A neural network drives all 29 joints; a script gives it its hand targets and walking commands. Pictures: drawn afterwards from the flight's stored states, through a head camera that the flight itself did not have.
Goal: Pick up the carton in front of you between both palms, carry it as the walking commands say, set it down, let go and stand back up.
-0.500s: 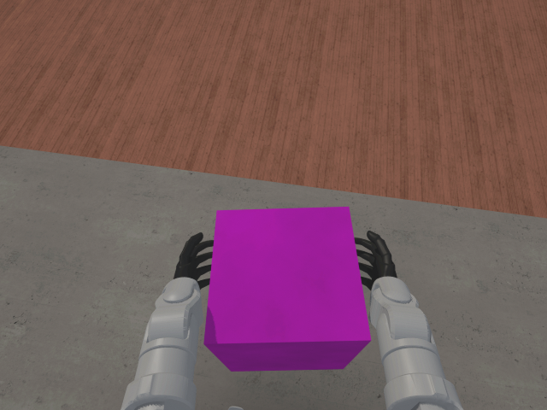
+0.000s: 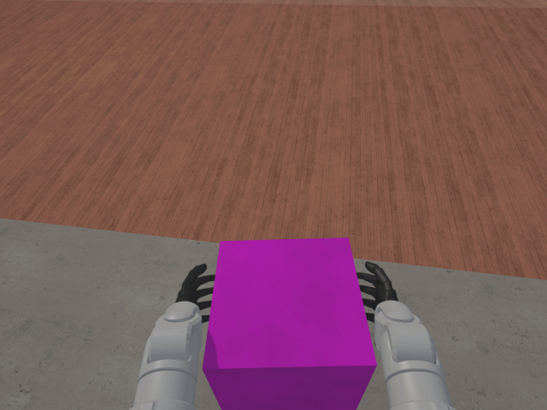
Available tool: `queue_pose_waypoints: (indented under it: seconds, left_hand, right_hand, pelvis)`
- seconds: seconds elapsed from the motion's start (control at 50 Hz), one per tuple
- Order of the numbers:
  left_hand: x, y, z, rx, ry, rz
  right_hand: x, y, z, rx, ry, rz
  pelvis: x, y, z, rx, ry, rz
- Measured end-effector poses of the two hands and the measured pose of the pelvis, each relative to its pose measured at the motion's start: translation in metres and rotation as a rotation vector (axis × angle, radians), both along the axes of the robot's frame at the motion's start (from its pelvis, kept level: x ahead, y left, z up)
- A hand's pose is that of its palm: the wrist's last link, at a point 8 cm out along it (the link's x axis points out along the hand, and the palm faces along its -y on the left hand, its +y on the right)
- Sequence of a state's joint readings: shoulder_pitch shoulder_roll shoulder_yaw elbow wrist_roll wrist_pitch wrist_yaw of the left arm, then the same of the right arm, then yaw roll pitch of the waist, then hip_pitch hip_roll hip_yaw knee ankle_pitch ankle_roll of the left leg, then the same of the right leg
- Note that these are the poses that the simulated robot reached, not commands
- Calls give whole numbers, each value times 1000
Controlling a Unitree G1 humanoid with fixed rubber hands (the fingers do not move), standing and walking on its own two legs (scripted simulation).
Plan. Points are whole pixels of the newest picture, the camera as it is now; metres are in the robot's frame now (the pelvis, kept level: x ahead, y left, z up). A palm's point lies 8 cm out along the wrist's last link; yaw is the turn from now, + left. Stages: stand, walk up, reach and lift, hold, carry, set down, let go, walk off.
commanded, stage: reach and lift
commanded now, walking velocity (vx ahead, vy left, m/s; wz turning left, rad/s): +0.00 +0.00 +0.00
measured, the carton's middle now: (286, 333) +0.29 +0.00 -0.05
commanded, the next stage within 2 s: hold in 0.84 s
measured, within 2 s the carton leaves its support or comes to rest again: neither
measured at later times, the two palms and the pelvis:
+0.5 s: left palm (186, 305) +0.30 +0.15 +0.03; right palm (383, 301) +0.30 -0.15 +0.03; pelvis +0.00 +0.00 +0.00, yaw +0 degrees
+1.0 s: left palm (186, 300) +0.29 +0.15 +0.05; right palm (389, 295) +0.30 -0.15 +0.05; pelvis +0.02 +0.00 +0.01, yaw +0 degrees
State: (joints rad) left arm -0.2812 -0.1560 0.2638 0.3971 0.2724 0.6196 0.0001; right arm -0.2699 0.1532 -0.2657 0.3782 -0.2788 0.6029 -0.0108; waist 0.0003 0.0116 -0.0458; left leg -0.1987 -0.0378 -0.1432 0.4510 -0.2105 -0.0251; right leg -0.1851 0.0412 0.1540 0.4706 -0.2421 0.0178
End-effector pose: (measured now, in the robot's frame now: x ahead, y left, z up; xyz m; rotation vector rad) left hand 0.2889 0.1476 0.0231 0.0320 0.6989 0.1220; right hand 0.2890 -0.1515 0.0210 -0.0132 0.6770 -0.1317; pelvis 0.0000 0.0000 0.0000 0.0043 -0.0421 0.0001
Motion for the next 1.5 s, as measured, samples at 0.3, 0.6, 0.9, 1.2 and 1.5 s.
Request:
queue_pose_waypoints:
  seconds: [0.3,0.6,0.9,1.2,1.5]
  left_hand:
    - [1,7,2,-13,-16,17]
    - [11,3,8,6,1,-15]
    - [6,1,16,12,-11,-9]
    - [4,-3,32,10,-22,-7]
    - [5,-1,30,-8,-20,0]
  right_hand:
    - [8,7,9,-1,-15,4]
    - [9,2,10,-19,3,-1]
    - [9,1,21,-31,-8,15]
    - [3,-4,33,-2,-18,-7]
    - [3,-1,33,1,-17,-18]
  pelvis:
    - [-8,1,-1,-3,-12,1]
    - [10,5,4,-1,-12,-8]
    - [19,0,7,-1,-35,-5]
    - [7,-2,5,-2,-83,0]
    - [0,2,4,-2,-80,-3]
